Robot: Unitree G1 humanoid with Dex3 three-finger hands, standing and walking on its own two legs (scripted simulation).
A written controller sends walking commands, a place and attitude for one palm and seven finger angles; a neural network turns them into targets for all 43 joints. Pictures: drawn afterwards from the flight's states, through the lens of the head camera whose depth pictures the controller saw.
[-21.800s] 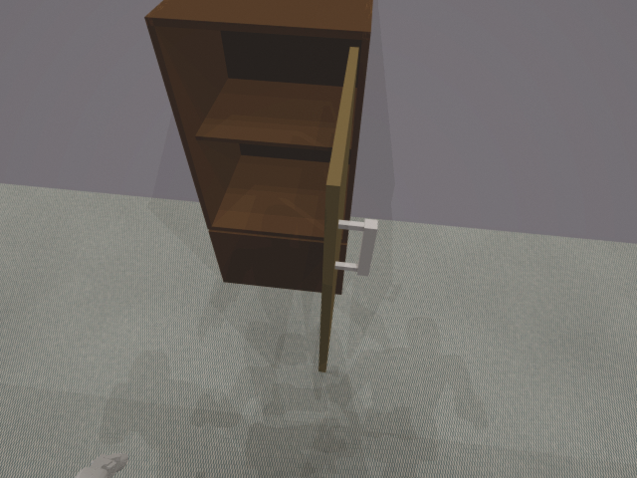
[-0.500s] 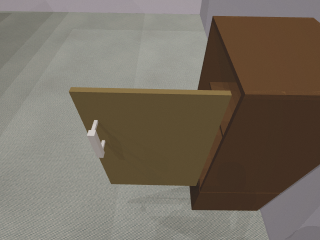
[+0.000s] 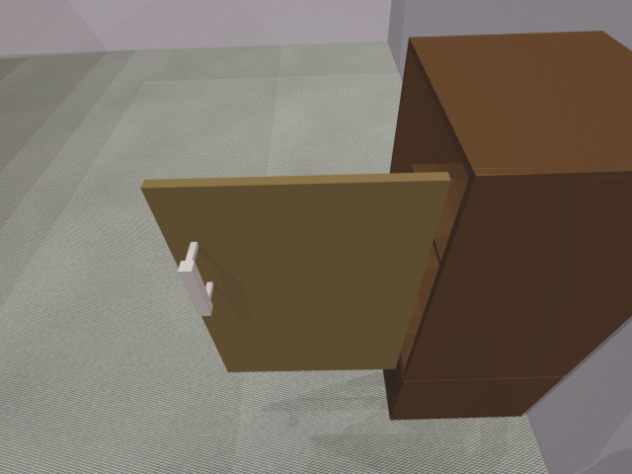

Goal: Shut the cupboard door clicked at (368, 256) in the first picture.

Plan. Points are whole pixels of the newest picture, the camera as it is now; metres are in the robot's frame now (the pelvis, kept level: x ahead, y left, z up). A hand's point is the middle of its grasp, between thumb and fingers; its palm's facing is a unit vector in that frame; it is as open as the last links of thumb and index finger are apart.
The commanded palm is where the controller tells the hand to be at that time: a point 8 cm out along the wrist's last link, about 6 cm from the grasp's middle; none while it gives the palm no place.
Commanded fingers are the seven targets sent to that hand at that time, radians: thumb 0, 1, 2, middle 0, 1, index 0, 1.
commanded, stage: come to a stop and stand still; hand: left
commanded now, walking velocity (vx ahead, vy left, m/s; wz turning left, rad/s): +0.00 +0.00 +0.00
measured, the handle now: (199, 279) +0.40 +0.22 -0.02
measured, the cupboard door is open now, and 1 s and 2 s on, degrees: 89 89 89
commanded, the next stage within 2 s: look again from close up in 0.50 s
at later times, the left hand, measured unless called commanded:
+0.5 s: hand out of the picture +0.01 +0.16 -0.17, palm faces +0.00 -0.98 -0.20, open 7.3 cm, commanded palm none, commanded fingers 0.00 0.90 0.90 -0.20 -0.30 -0.20 -0.30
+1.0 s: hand out of the picture +0.02 +0.16 -0.17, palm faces +0.00 -0.98 -0.20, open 7.4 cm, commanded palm none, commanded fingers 0.00 0.90 0.90 -0.20 -0.30 -0.20 -0.30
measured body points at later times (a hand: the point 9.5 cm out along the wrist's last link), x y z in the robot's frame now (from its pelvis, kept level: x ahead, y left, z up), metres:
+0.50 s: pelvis +0.01 -0.01 +0.00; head +0.02 -0.01 +0.45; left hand +0.02 +0.22 -0.15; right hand +0.02 -0.23 -0.16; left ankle +0.00 +0.10 -0.74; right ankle -0.02 -0.11 -0.74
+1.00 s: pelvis +0.01 -0.01 +0.01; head +0.03 -0.02 +0.45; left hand +0.02 +0.21 -0.15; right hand +0.02 -0.23 -0.16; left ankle +0.00 +0.10 -0.74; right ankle -0.02 -0.11 -0.74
